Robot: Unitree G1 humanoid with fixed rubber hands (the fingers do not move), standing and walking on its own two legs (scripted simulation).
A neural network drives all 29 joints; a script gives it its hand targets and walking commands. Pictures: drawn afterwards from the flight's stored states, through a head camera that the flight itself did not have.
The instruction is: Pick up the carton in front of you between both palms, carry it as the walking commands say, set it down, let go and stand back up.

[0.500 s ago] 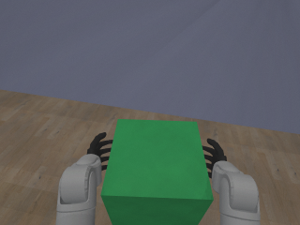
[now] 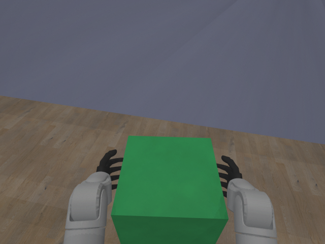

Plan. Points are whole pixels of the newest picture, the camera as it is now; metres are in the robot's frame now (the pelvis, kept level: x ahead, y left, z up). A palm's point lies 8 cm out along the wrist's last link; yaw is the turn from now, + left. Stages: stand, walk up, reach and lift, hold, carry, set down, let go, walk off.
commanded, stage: carry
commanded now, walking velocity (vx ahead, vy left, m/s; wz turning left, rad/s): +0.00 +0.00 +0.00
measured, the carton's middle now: (167, 198) +0.27 +0.00 +0.00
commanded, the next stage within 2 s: hold in 1.00 s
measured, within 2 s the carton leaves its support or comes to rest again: neither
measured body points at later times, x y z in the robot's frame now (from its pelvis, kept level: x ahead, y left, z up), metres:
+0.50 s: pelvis -0.01 +0.00 +0.00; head -0.03 +0.00 +0.45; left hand +0.30 +0.15 +0.03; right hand +0.30 -0.15 +0.03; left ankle +0.08 +0.10 -0.73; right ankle -0.05 -0.11 -0.73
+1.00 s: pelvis +0.00 -0.01 +0.00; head -0.03 -0.01 +0.45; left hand +0.31 +0.14 +0.04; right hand +0.30 -0.16 +0.04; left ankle +0.08 +0.10 -0.73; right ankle -0.05 -0.11 -0.73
